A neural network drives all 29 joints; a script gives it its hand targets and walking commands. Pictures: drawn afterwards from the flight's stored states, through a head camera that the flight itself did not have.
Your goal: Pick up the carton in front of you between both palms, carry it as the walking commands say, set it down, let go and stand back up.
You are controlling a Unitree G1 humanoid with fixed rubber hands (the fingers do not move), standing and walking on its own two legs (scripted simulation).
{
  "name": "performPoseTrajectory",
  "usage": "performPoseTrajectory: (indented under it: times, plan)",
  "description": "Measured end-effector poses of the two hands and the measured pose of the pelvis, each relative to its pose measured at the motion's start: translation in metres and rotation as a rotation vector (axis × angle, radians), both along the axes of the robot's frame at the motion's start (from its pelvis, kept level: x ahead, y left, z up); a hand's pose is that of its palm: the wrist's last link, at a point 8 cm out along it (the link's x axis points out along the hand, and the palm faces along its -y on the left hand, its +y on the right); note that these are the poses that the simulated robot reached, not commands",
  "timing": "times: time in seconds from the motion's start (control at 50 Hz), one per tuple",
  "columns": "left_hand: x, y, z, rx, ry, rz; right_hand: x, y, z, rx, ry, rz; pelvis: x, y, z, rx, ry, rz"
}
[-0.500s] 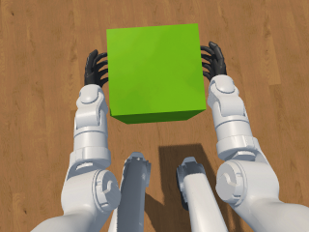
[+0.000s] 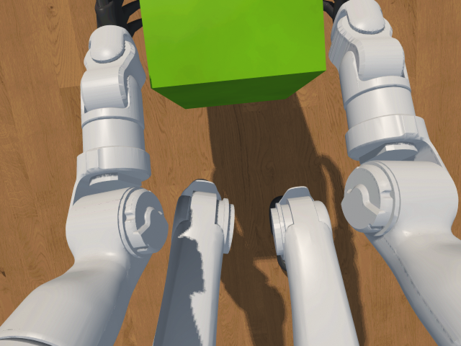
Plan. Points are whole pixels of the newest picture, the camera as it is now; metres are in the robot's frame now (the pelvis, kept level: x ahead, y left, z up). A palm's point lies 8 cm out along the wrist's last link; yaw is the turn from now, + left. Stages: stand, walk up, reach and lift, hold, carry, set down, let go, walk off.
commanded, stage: set down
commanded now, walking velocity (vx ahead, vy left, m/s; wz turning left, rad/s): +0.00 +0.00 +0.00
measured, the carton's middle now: (230, 30) +0.55 +0.07 -0.22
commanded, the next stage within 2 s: none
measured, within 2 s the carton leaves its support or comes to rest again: rests again in 1.22 s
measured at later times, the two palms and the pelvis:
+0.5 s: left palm (131, 27) +0.54 +0.23 -0.23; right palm (317, 12) +0.59 -0.07 -0.24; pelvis +0.02 -0.01 -0.06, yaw +0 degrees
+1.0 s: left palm (131, 39) +0.53 +0.23 -0.24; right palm (315, 19) +0.58 -0.07 -0.24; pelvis +0.00 -0.01 -0.08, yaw +0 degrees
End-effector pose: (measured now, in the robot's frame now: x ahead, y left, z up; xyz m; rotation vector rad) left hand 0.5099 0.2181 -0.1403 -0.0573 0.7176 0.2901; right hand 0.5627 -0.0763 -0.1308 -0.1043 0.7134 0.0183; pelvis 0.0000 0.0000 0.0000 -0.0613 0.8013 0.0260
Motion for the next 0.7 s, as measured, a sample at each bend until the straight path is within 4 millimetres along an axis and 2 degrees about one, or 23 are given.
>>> performPoseTrajectory:
  times: [0.18, 0.32, 0.44, 0.56, 0.7]
  plan:
    - [0.016, 0.004, -0.057, 0.027, 0.014, -0.011, 0.016, 0.003, -0.062, 0.007, 0.010, 0.012, 0.000, -0.003, -0.033, 0.012, -0.034, -0.018]
    - [0.027, 0.005, -0.081, 0.043, 0.043, -0.022, 0.024, 0.003, -0.098, 0.015, 0.036, 0.029, 0.012, -0.004, -0.050, 0.041, -0.049, -0.041]
    - [0.034, 0.008, -0.086, 0.026, 0.019, -0.005, 0.031, 0.005, -0.105, 0.019, 0.016, 0.035, 0.018, -0.007, -0.060, 0.056, -0.047, -0.054]
    - [0.021, 0.013, -0.093, 0.018, 0.036, -0.006, 0.024, 0.010, -0.109, 0.029, 0.031, 0.042, 0.016, -0.009, -0.066, 0.055, -0.057, -0.055]
    - [0.008, 0.013, -0.101, 0.002, 0.033, -0.018, 0.017, 0.010, -0.110, 0.032, 0.022, 0.039, 0.005, -0.009, -0.070, 0.056, -0.125, -0.054]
